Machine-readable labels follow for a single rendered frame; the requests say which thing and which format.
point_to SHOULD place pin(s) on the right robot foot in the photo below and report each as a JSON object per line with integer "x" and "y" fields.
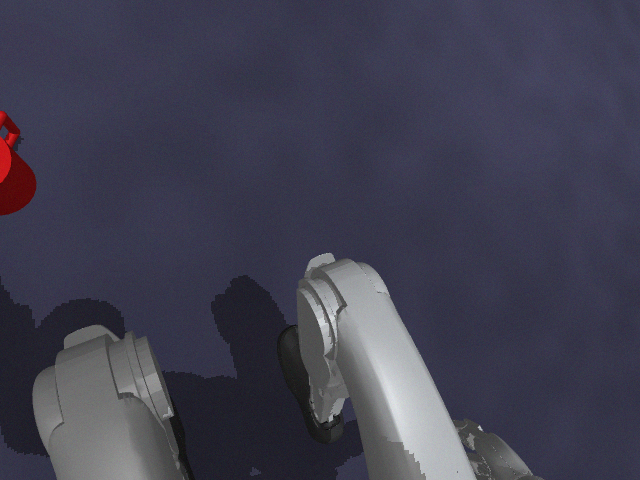
{"x": 297, "y": 380}

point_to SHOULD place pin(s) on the left robot foot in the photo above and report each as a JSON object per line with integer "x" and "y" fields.
{"x": 179, "y": 434}

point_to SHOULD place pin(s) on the right robot hand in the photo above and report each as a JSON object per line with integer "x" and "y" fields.
{"x": 494, "y": 460}

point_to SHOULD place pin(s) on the mug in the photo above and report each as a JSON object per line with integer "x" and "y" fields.
{"x": 17, "y": 180}

